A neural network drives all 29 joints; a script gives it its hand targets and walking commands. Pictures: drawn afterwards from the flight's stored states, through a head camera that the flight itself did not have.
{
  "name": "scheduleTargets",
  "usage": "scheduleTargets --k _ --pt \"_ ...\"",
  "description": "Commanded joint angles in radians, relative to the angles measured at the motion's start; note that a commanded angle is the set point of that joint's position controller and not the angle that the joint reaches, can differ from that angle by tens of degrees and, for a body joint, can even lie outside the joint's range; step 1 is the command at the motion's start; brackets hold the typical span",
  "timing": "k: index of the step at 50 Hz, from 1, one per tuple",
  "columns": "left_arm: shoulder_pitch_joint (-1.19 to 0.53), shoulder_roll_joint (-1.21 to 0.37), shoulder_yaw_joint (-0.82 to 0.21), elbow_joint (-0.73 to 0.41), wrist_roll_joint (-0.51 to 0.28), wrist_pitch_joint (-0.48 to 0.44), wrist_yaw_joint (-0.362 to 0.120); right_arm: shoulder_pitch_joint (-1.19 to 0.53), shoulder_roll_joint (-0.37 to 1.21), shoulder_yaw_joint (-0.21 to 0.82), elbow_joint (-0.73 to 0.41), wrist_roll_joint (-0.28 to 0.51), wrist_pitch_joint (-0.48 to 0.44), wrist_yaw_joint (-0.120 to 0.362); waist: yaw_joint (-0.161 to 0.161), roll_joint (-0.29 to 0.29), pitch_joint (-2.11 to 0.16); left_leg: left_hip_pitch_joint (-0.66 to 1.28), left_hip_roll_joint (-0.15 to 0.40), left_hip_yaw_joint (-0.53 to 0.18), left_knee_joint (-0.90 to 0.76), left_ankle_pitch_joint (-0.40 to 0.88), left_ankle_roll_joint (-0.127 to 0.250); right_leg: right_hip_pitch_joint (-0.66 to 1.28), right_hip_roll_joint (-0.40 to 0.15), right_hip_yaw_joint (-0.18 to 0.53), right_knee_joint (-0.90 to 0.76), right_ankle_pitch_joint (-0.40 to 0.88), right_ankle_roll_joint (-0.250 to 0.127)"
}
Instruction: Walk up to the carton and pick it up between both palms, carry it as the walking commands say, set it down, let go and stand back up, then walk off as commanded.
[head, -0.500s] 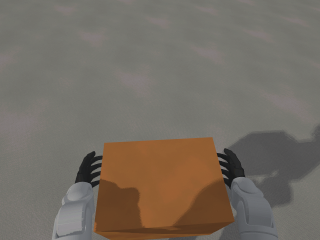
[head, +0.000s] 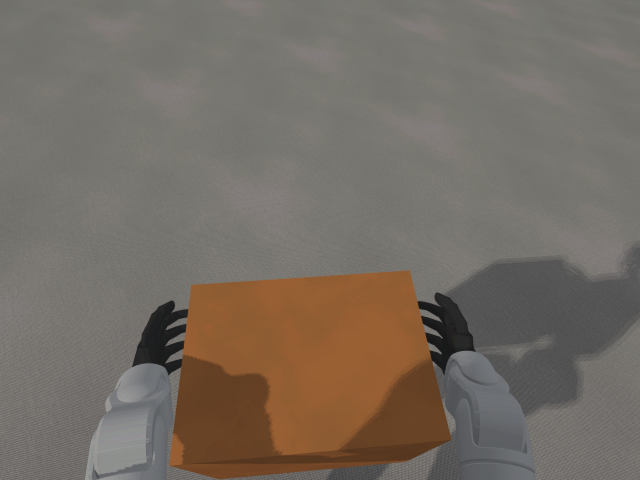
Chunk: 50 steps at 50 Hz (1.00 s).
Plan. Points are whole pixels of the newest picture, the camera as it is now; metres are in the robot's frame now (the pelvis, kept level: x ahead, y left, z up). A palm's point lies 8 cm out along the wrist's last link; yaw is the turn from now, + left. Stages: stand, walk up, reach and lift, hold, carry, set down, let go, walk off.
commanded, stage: carry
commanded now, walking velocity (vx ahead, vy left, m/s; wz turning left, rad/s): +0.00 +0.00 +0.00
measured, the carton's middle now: (308, 381) +0.27 +0.02 -0.07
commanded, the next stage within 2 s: none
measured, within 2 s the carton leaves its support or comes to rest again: neither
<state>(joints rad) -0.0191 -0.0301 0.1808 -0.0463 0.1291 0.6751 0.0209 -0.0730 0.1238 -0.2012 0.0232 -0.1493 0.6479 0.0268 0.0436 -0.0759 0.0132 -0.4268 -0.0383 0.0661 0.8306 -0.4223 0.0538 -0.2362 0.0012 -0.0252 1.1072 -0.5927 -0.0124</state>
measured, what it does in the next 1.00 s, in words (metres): walks ahead: right foot, then left foot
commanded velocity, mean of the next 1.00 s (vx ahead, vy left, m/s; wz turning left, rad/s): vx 0.00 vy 0.00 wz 0.00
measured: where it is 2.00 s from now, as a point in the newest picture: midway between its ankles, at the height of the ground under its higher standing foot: (336, 251)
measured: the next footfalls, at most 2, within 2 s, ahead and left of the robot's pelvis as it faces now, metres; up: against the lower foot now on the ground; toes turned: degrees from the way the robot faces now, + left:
right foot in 0.16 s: +0.13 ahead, -0.09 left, +0.00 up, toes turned -3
left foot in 0.40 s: +0.33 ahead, +0.08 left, +0.00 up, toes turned +4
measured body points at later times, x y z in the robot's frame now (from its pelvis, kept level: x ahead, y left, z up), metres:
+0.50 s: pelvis +0.30 -0.02 +0.00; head +0.32 -0.01 +0.45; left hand +0.57 +0.19 +0.02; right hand +0.59 -0.18 +0.02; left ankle +0.30 +0.07 -0.70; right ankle +0.14 -0.10 -0.63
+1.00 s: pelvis +0.58 -0.04 +0.01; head +0.59 -0.06 +0.46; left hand +0.84 +0.16 +0.03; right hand +0.85 -0.21 +0.02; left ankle +0.47 +0.05 -0.70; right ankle +0.52 -0.13 -0.67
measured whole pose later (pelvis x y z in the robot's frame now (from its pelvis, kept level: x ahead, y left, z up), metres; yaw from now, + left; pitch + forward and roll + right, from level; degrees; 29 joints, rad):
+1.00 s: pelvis +0.58 -0.04 +0.01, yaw +2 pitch +2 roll +2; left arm -0.03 -0.03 0.20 0.00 0.13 0.69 0.02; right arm -0.02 0.13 -0.15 -0.01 -0.17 0.68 -0.03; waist -0.02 0.01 -0.03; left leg -0.19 -0.01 0.11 0.70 -0.54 0.03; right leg -0.41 0.02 -0.02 1.02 -0.64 -0.02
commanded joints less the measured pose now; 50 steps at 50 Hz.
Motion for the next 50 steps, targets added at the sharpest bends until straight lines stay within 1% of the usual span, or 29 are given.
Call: scheduleTargets --k 1,4,7,8,9,10,11,13,15,19,20,21,22,25,27,29,31,32,33,34,36,39,41,42,43,44,47,48,50 --pt "-0.588 -0.693 -0.700 -0.204 -0.272 -0.053 -0.239 -0.291 0.619 0.595 -0.160 0.167 -0.019 0.148 -0.088 0.257 -0.375 0.678 0.338 -0.490 -0.283 1.642 0.305 -0.507 0.032 0.070 0.162 -0.051 -0.006" --pt "-0.516 -0.730 -0.656 -0.134 -0.260 -0.059 -0.238 -0.407 0.633 0.670 -0.266 0.219 -0.031 0.145 -0.085 0.190 -0.353 0.723 0.305 -0.401 -0.233 1.497 0.226 -0.539 -0.013 0.045 -0.116 -0.081 -0.006" --pt "-0.439 -0.713 -0.613 -0.117 -0.232 -0.057 -0.234 -0.408 0.640 0.716 -0.278 0.250 -0.016 0.151 -0.055 0.181 -0.398 0.547 0.209 -0.150 -0.171 1.476 0.103 -0.160 0.036 -0.128 -0.554 0.294 0.000" --pt "-0.432 -0.729 -0.611 -0.124 -0.217 -0.056 -0.235 -0.424 0.643 0.728 -0.274 0.259 -0.013 0.155 -0.023 0.148 -0.461 0.397 0.177 -0.091 -0.060 1.360 0.052 0.087 0.033 -0.128 -0.649 0.574 -0.022" --pt "-0.426 -0.718 -0.596 -0.139 -0.204 -0.060 -0.233 -0.449 0.630 0.742 -0.298 0.267 -0.012 0.159 -0.009 -0.024 -0.519 0.145 0.090 -0.051 0.147 0.901 -0.025 0.361 -0.109 0.057 -0.603 1.292 -0.103" --pt "-0.401 -0.731 -0.567 -0.037 -0.149 -0.058 -0.220 -0.520 0.629 0.764 -0.312 0.278 -0.009 0.169 0.009 -0.347 -0.503 -0.157 -0.048 -0.016 0.364 -0.039 -0.083 0.592 -0.316 0.308 -0.499 2.186 -0.269" --pt "-0.361 -0.725 -0.565 -0.037 -0.149 -0.056 -0.214 -0.516 0.624 0.772 -0.324 0.279 -0.010 0.171 0.011 -0.326 -0.467 -0.301 -0.028 -0.049 0.409 -0.219 -0.084 0.689 -0.351 0.352 -0.500 2.306 -0.286" --pt "-0.400 -0.720 -0.587 -0.108 -0.161 -0.054 -0.200 -0.491 0.643 0.768 -0.296 0.303 -0.011 0.178 0.017 -0.132 -0.350 -0.520 -0.023 -0.044 0.355 -0.270 -0.059 0.730 -0.305 0.367 -0.513 2.095 -0.245" --pt "-0.474 -0.700 -0.595 -0.149 -0.164 -0.055 -0.191 -0.447 0.630 0.718 -0.224 0.281 -0.011 0.175 0.021 -0.105 -0.318 -0.611 -0.012 -0.032 0.227 -0.269 -0.044 0.768 -0.272 0.316 -0.487 1.946 -0.189" --pt "-0.506 -0.691 -0.650 -0.212 -0.203 -0.050 -0.208 -0.326 0.653 0.654 -0.170 0.230 -0.009 0.171 -0.027 0.004 -0.423 0.081 -0.096 0.112 -0.291 0.294 -0.014 0.345 -0.162 0.005 -0.350 1.751 -0.085" --pt "-0.521 -0.684 -0.664 -0.197 -0.214 -0.047 -0.213 -0.314 0.654 0.640 -0.150 0.206 -0.010 0.168 -0.060 0.033 -0.501 0.342 -0.033 0.046 -0.352 0.666 0.026 0.205 -0.147 -0.053 -0.218 1.504 -0.040" --pt "-0.537 -0.673 -0.681 -0.213 -0.228 -0.043 -0.220 -0.288 0.643 0.616 -0.133 0.192 -0.005 0.165 -0.079 0.202 -0.557 0.609 0.215 -0.245 -0.316 1.353 0.159 -0.076 -0.036 -0.071 0.057 0.743 0.006" --pt "-0.604 -0.667 -0.704 -0.200 -0.251 -0.050 -0.228 -0.289 0.617 0.578 -0.099 0.168 -0.015 0.157 -0.080 0.422 -0.541 0.696 0.356 -0.465 -0.273 1.917 0.321 -0.277 0.092 0.018 0.218 0.021 0.035" --pt "-0.606 -0.710 -0.697 -0.198 -0.276 -0.052 -0.252 -0.322 0.646 0.616 -0.168 0.171 -0.011 0.152 -0.086 0.218 -0.368 0.624 0.361 -0.456 -0.301 1.533 0.322 -0.462 0.002 0.096 0.100 -0.046 -0.010" --pt "-0.556 -0.745 -0.668 -0.147 -0.275 -0.060 -0.252 -0.418 0.674 0.677 -0.238 0.212 -0.025 0.151 -0.083 0.191 -0.335 0.622 0.320 -0.366 -0.255 1.429 0.245 -0.449 -0.033 0.079 -0.152 -0.086 -0.004" --pt "-0.499 -0.730 -0.625 -0.107 -0.249 -0.062 -0.250 -0.432 0.659 0.700 -0.243 0.228 -0.023 0.154 -0.064 0.189 -0.377 0.551 0.255 -0.177 -0.209 1.403 0.148 -0.219 -0.015 -0.038 -0.512 0.138 -0.002" --pt "-0.460 -0.752 -0.618 -0.106 -0.221 -0.061 -0.253 -0.435 0.666 0.725 -0.242 0.243 -0.017 0.162 -0.029 0.133 -0.461 0.329 0.177 -0.081 -0.098 1.152 0.045 0.148 -0.017 -0.056 -0.651 0.692 -0.027" --pt "-0.453 -0.746 -0.587 -0.066 -0.183 -0.065 -0.247 -0.466 0.661 0.735 -0.243 0.245 -0.012 0.171 -0.024 -0.092 -0.514 0.123 0.098 -0.045 0.044 0.661 -0.033 0.359 -0.196 0.153 -0.528 1.526 -0.119" --pt "-0.469 -0.754 -0.578 -0.031 -0.164 -0.070 -0.241 -0.551 0.659 0.762 -0.278 0.265 -0.016 0.178 -0.009 -0.325 -0.482 -0.079 0.002 -0.018 0.193 0.045 -0.072 0.522 -0.308 0.286 -0.494 2.109 -0.221" --pt "-0.452 -0.762 -0.590 -0.065 -0.180 -0.071 -0.234 -0.559 0.674 0.783 -0.318 0.286 -0.023 0.179 -0.003 -0.303 -0.433 -0.224 -0.002 -0.027 0.198 -0.179 -0.074 0.606 -0.322 0.307 -0.500 2.240 -0.225" --pt "-0.447 -0.753 -0.597 -0.092 -0.171 -0.056 -0.220 -0.517 0.680 0.769 -0.277 0.292 -0.014 0.179 0.003 -0.131 -0.356 -0.360 -0.016 0.006 0.114 -0.190 -0.058 0.654 -0.278 0.288 -0.516 2.110 -0.192" --pt "-0.483 -0.721 -0.609 -0.147 -0.165 -0.052 -0.209 -0.412 0.665 0.707 -0.186 0.263 -0.007 0.179 -0.002 -0.091 -0.378 -0.289 -0.046 0.070 -0.062 -0.048 -0.046 0.637 -0.229 0.182 -0.483 2.018 -0.140" --pt "-0.489 -0.723 -0.632 -0.158 -0.183 -0.051 -0.216 -0.371 0.687 0.690 -0.152 0.248 -0.007 0.182 -0.032 -0.039 -0.446 0.063 -0.062 0.096 -0.279 0.223 -0.019 0.426 -0.186 0.044 -0.360 1.997 -0.067" --pt "-0.505 -0.712 -0.644 -0.150 -0.192 -0.050 -0.221 -0.351 0.681 0.673 -0.127 0.231 -0.007 0.180 -0.063 0.049 -0.509 0.351 0.003 0.043 -0.319 0.700 0.020 0.217 -0.154 -0.021 -0.190 1.736 -0.014" --pt "-0.522 -0.698 -0.662 -0.155 -0.211 -0.044 -0.225 -0.299 0.661 0.646 -0.105 0.214 -0.005 0.175 -0.099 0.259 -0.568 0.654 0.208 -0.179 -0.237 1.499 0.165 -0.113 -0.039 -0.078 0.125 1.014 0.050" --pt "-0.593 -0.699 -0.692 -0.174 -0.241 -0.054 -0.234 -0.293 0.656 0.620 -0.085 0.202 -0.012 0.173 -0.107 0.495 -0.496 0.831 0.368 -0.404 -0.238 1.973 0.329 -0.480 0.099 -0.024 0.230 -0.005 0.074" --pt "-0.637 -0.695 -0.674 -0.194 -0.268 -0.054 -0.250 -0.360 0.643 0.627 -0.159 0.179 0.002 0.155 -0.107 0.206 -0.275 0.729 0.373 -0.424 -0.277 1.559 0.271 -0.659 0.011 0.088 0.041 -0.189 -0.021" --pt "-0.593 -0.706 -0.651 -0.162 -0.266 -0.054 -0.250 -0.396 0.651 0.654 -0.192 0.196 0.000 0.153 -0.097 0.175 -0.265 0.710 0.336 -0.341 -0.241 1.437 0.204 -0.623 -0.022 0.081 -0.152 -0.161 -0.021" --pt "-0.529 -0.723 -0.630 -0.120 -0.254 -0.054 -0.250 -0.471 0.644 0.711 -0.254 0.238 -0.012 0.154 -0.061 0.217 -0.324 0.573 0.255 -0.092 -0.189 1.344 0.096 -0.287 0.006 -0.079 -0.497 0.222 0.000"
